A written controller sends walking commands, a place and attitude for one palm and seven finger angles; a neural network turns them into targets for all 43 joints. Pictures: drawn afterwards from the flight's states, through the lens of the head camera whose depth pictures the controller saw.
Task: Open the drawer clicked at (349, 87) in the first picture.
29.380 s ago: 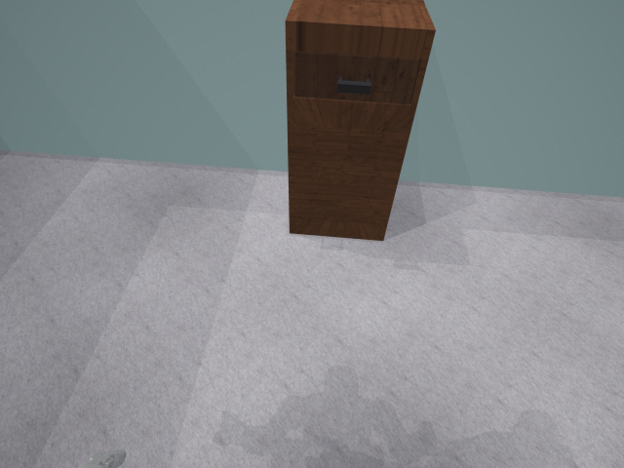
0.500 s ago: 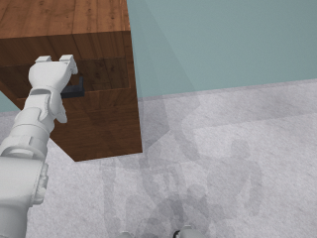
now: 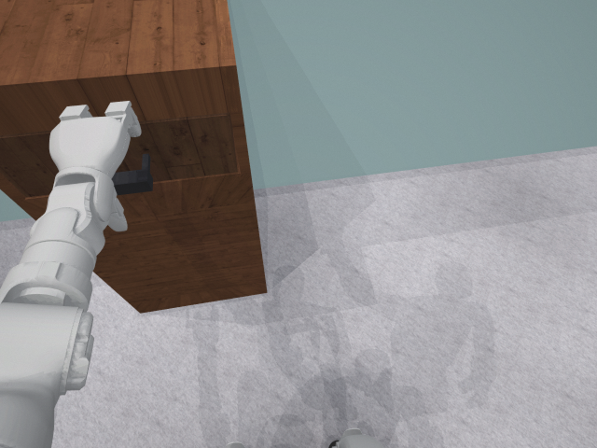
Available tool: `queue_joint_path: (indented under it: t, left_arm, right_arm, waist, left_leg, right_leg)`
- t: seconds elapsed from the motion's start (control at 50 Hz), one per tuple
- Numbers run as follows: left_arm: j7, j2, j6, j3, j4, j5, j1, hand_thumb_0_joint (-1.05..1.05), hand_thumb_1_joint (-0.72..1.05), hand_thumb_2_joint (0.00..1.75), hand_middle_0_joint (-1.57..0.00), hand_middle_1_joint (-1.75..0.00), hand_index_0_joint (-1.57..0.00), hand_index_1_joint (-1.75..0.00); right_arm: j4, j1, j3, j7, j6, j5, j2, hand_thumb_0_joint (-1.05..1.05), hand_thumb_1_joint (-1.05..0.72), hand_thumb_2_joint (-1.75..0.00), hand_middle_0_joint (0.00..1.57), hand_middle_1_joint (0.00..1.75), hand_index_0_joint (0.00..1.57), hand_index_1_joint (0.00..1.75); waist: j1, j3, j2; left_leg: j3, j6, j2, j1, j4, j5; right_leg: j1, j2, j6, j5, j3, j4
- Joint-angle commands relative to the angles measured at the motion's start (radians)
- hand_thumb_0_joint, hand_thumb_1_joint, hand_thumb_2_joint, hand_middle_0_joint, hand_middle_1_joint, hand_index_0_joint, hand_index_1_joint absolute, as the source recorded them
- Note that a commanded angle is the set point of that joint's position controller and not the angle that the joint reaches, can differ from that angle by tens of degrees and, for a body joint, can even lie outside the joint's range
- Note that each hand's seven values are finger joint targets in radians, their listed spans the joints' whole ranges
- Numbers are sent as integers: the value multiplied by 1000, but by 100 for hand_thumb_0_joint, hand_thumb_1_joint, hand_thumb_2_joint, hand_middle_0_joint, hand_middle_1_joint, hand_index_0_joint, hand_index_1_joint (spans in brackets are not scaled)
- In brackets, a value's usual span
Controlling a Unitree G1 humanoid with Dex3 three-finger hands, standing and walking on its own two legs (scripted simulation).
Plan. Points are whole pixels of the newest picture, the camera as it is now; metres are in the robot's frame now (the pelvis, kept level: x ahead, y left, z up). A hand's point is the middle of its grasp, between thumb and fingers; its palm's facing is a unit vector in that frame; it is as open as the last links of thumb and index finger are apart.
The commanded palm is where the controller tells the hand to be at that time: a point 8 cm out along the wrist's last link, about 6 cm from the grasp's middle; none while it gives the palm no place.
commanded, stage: re-aim the fingers above the handle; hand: left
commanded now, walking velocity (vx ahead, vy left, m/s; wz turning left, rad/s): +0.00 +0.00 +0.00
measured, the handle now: (119, 173) +0.54 +0.27 -0.01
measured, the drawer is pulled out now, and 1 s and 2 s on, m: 0.00 0.00 0.00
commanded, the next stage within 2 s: lower the fingers behind the handle in 0.68 s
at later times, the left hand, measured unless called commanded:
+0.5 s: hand (120, 164) +0.51 +0.23 +0.05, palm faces +0.05 +0.00 -1.00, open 13.7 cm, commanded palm +0.48 +0.26 +0.10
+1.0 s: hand (117, 181) +0.49 +0.25 +0.03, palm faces -0.01 +0.02 -1.00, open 13.8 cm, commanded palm +0.47 +0.24 +0.08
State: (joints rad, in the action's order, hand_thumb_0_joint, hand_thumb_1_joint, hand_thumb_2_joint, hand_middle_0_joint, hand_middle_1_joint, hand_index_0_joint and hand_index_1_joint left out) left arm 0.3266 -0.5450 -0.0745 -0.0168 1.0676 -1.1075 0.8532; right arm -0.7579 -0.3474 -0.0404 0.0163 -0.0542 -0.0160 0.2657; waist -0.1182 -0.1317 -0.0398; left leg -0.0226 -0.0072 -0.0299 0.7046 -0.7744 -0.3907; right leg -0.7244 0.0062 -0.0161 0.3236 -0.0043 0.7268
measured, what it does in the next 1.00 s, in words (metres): stands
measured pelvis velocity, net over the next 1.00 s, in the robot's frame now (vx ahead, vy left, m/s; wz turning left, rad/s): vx -0.01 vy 0.00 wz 0.00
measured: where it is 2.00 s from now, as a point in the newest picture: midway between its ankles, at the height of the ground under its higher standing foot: outside the picture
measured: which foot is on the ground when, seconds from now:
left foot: down 0.00-1.00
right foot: down 0.00-1.00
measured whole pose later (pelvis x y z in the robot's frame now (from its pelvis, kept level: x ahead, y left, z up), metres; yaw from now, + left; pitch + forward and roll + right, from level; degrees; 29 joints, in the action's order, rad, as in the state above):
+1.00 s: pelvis -0.01 +0.00 -0.01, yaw +0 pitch +21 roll -1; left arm 0.37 -0.54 -0.04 -0.01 1.12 -1.13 0.88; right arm -0.75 -0.35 -0.05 0.01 -0.05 -0.03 0.28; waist -0.13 -0.13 -0.04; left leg -0.02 -0.01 -0.03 0.78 -0.82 -0.40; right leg -0.80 0.01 -0.02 0.33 0.00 0.77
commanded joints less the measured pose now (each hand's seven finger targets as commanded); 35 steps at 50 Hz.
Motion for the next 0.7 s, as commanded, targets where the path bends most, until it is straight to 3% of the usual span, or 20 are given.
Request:
queue_joint_path:
  t: [0.0,0.04,0.06,0.08,0.12,0.2,0.26,0.3,0.38,0.44,0.46,0.48,0.54,0.6,0.68]
  left_arm:
    - [42,-341,102,-85,-81,4,392,0,-50,30,-30,-120,-30,-120]
    - [6,-313,118,-44,-73,11,400,0,-50,30,-30,-120,-30,-120]
    - [-14,-305,109,-35,-98,12,415,0,-50,30,-30,-120,-30,-120]
    - [-37,-260,99,-1,-105,22,404,0,-50,30,-30,-120,-30,-120]
    - [-75,-225,50,31,-151,36,449,0,-50,30,-30,-120,-30,-120]
    - [-89,-225,-67,17,-313,44,503,0,-50,30,-30,-120,-30,-120]
    - [-30,-256,-84,-26,-252,20,491,0,-50,30,-30,-120,-30,-120]
    - [24,-352,-61,-105,-231,11,507,0,-50,30,-30,-120,-30,-120]
    - [89,-384,59,-126,-125,-8,441,0,-50,30,-30,-120,-30,-120]
    - [64,-377,132,-106,-98,-5,434,0,-50,30,-30,-120,-30,-120]
    - [54,-396,150,-112,-74,-4,420,0,-50,30,-30,-120,-30,-120]
    - [42,-379,166,-88,-60,-1,440,0,-50,30,-30,-120,-30,-120]
    - [-4,-377,174,-82,-46,21,423,0,-50,30,-30,-120,-30,-120]
    - [-64,-314,103,-27,-112,25,468,0,-50,30,-30,-120,-30,-120]
    - [-99,-200,-17,50,-200,22,469,0,-50,30,-30,-120,-30,-120]
  right_arm:
    - [50,-126,-54,4,2,3,176,0,-90,-90,20,30,20,30]
    - [59,-134,-55,9,2,12,177,0,-90,-90,20,30,20,30]
    - [64,-137,-60,14,5,13,176,0,-90,-90,20,30,20,30]
    - [71,-140,-65,17,6,16,172,0,-90,-90,20,30,20,30]
    - [66,-152,-71,32,13,16,170,0,-90,-90,20,30,20,30]
    - [64,-158,-82,48,25,7,162,0,-90,-90,20,30,20,30]
    - [45,-160,-73,42,26,4,158,0,-90,-90,20,30,20,30]
    - [36,-152,-66,30,21,-4,171,0,-90,-90,20,30,20,30]
    - [49,-127,-51,4,6,-11,172,0,-90,-90,20,30,20,30]
    - [57,-138,-54,-3,-8,-4,178,0,-90,-90,20,30,20,30]
    - [59,-129,-51,-2,-15,-1,180,0,-90,-90,20,30,20,30]
    - [62,-128,-48,1,-22,6,181,0,-90,-90,20,30,20,30]
    - [69,-118,-45,14,-26,18,184,0,-90,-90,20,30,20,30]
    - [78,-131,-54,33,-9,20,179,0,-90,-90,20,30,20,30]
    - [74,-158,-70,49,19,15,162,0,-90,-90,20,30,20,30]
  waist:
    - [24,-401,-28]
    - [8,-405,-6]
    - [3,-429,-8]
    - [-8,-426,2]
    - [-41,-419,33]
    - [-35,-443,-62]
    - [-32,-355,-77]
    - [-5,-377,-95]
    - [29,-434,-104]
    - [27,-497,-65]
    - [31,-488,-28]
    - [16,-460,-9]
    - [13,-422,50]
    - [-20,-420,43]
    - [-40,-379,-16]
  left_leg:
    - [-17,-16,45,-197,76,417]
    - [-20,-19,43,-200,81,407]
    - [-20,-22,41,-222,79,422]
    - [-20,-25,43,-239,79,417]
    - [-12,-32,39,-264,75,407]
    - [5,-28,41,-345,56,464]
    - [20,-20,41,-289,45,442]
    - [18,-14,44,-243,41,437]
    - [-2,-8,50,-197,34,478]
    - [-13,-9,42,-214,35,530]
    - [-19,-12,45,-191,42,505]
    - [-18,-13,45,-179,56,462]
    - [-21,-22,45,-165,84,389]
    - [-13,-32,38,-216,88,374]
    - [5,-30,34,-286,79,362]
  right_leg:
    - [271,-49,35,-363,-21,-54]
    - [286,-48,29,-382,-17,-64]
    - [294,-47,27,-396,-14,-68]
    - [295,-50,26,-396,-12,-80]
    - [276,-49,20,-392,-6,-96]
    - [220,-56,32,-374,-8,-84]
    - [139,-57,37,-314,-23,-63]
    - [156,-55,43,-310,-25,-39]
    - [212,-51,41,-369,-32,-5]
    - [271,-51,33,-439,-28,-8]
    - [298,-48,28,-441,-23,-18]
    - [296,-49,26,-418,-23,-29]
    - [325,-44,19,-388,-13,-60]
    - [299,-45,20,-366,-7,-84]
    - [189,-56,29,-292,-14,-92]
